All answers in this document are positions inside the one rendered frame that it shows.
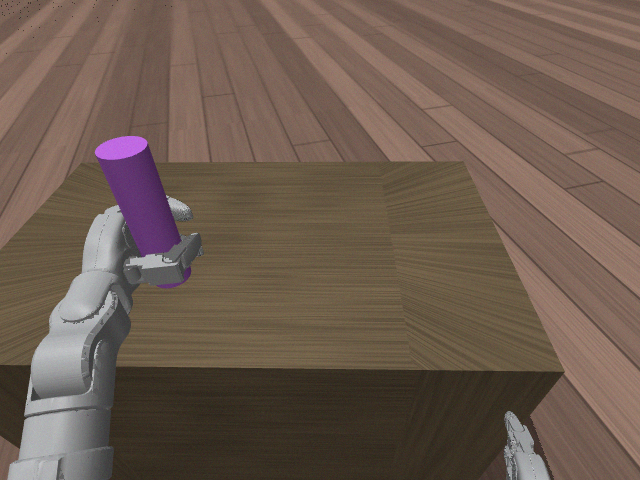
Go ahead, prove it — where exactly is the left robot hand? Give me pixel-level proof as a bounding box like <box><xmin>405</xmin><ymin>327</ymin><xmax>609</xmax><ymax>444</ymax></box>
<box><xmin>81</xmin><ymin>195</ymin><xmax>204</xmax><ymax>294</ymax></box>

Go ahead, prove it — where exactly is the right robot hand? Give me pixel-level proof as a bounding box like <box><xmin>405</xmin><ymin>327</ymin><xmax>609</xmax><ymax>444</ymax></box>
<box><xmin>504</xmin><ymin>411</ymin><xmax>551</xmax><ymax>480</ymax></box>

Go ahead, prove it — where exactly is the left robot arm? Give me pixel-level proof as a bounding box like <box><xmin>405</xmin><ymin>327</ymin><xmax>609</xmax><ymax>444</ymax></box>
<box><xmin>7</xmin><ymin>271</ymin><xmax>133</xmax><ymax>480</ymax></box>

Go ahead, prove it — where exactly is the can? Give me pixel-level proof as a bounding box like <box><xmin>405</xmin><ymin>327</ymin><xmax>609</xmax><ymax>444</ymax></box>
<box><xmin>95</xmin><ymin>136</ymin><xmax>191</xmax><ymax>288</ymax></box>

